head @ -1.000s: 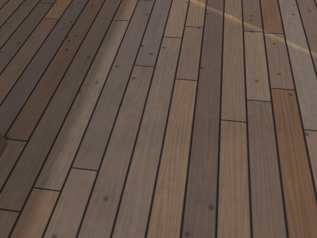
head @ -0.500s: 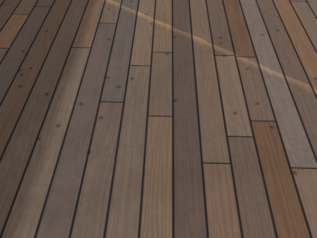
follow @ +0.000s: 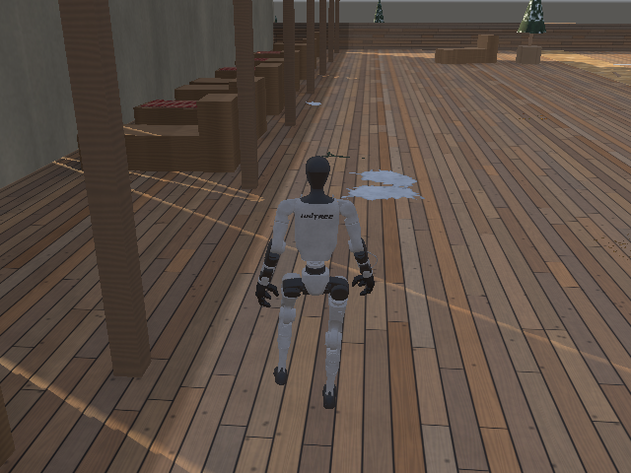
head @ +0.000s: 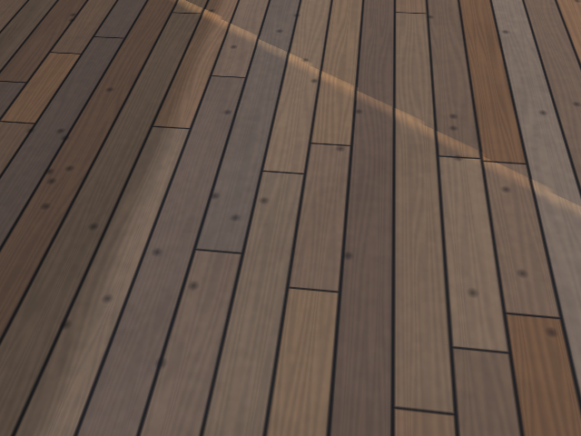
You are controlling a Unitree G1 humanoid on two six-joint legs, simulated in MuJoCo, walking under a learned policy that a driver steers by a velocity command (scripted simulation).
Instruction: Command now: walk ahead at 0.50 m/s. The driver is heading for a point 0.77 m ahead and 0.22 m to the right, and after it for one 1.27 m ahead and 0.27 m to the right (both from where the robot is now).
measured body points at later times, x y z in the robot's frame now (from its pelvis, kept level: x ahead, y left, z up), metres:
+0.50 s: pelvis +0.29 +0.07 -0.01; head +0.30 +0.08 +0.44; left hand +0.37 +0.34 -0.15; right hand +0.34 -0.20 -0.13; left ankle +0.31 +0.15 -0.75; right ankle +0.28 -0.09 -0.66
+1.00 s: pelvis +0.56 -0.02 -0.01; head +0.59 -0.04 +0.43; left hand +0.75 +0.20 -0.13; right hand +0.57 -0.32 -0.14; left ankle +0.52 +0.15 -0.65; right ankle +0.58 -0.09 -0.75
